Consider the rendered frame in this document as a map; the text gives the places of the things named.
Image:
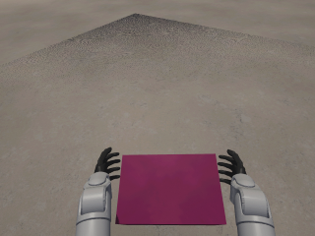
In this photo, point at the left robot forearm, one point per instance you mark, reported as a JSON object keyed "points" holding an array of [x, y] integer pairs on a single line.
{"points": [[94, 206]]}

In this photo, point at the robot right hand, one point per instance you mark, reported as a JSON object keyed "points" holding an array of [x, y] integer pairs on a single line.
{"points": [[236, 167]]}

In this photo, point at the right robot forearm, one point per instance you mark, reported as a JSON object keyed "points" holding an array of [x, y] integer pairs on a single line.
{"points": [[252, 210]]}

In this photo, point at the carton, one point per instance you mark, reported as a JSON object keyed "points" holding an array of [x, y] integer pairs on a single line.
{"points": [[170, 189]]}

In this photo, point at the robot left hand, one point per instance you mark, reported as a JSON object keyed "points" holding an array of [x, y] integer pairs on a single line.
{"points": [[102, 163]]}

